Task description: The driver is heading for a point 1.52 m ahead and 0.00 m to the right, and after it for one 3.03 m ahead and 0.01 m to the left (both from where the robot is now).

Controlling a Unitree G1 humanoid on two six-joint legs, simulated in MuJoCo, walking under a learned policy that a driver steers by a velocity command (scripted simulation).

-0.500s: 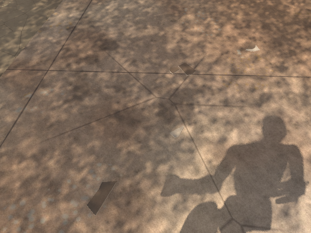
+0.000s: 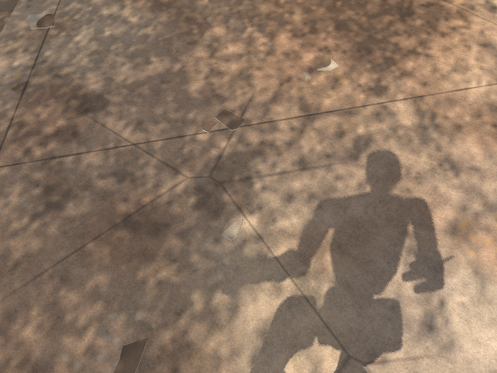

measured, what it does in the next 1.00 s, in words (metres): steps on the spot: left foot, then right foot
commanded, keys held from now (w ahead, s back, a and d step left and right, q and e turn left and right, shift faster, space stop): e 0.26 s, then no key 0.18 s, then q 0.56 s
